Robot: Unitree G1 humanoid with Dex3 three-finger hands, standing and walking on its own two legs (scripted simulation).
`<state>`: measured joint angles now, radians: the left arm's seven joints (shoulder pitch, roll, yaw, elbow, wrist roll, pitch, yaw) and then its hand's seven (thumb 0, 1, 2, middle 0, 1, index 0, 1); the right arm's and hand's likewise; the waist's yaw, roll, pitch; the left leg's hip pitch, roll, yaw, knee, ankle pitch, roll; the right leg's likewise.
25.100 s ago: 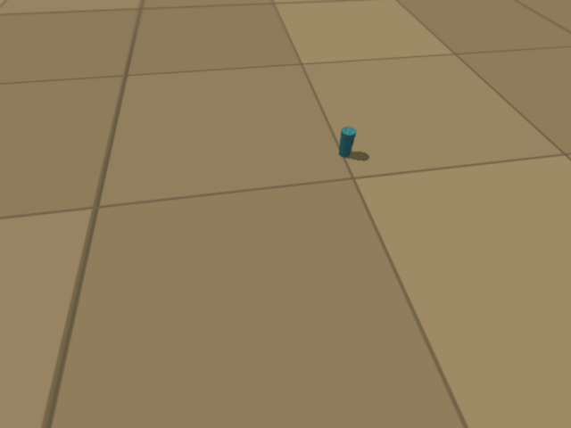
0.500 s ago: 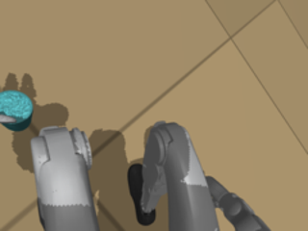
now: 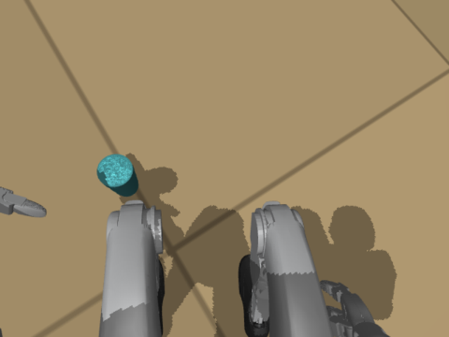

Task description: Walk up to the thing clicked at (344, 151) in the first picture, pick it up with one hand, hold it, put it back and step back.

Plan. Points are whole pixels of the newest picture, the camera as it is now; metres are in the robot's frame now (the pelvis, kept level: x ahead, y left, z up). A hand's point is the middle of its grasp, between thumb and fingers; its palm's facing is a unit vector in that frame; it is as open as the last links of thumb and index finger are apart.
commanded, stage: home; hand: left
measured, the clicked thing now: (121, 178) +0.42 +0.23 -0.30
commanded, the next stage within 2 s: none
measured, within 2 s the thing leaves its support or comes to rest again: neither
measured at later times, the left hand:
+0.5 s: hand out of the picture +0.27 +0.26 +0.14, palm faces +0.24 -0.89 -0.38, open 17.7 cm
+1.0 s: hand out of the picture +0.24 +0.21 +0.29, palm faces +0.24 -0.93 -0.29, open 17.7 cm
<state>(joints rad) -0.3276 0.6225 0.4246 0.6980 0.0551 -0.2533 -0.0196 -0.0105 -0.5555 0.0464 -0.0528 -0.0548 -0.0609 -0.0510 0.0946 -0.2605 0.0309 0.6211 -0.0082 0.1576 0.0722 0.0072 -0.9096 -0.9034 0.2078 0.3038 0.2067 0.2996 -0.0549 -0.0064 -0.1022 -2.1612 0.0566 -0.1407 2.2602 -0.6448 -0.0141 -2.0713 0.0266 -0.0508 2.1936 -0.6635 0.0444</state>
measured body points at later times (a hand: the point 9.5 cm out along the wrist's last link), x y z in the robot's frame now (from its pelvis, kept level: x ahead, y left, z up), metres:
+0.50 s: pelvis +0.05 -0.01 +0.23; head +0.16 +0.02 +0.67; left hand +0.26 +0.30 +0.16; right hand +0.27 -0.25 +0.14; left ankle +0.09 +0.13 -0.34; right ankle +0.11 -0.13 -0.34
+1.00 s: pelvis +0.10 +0.01 +0.34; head +0.11 +0.02 +0.79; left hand +0.23 +0.26 +0.31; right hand +0.29 -0.20 +0.27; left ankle +0.09 +0.13 -0.34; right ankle +0.11 -0.13 -0.34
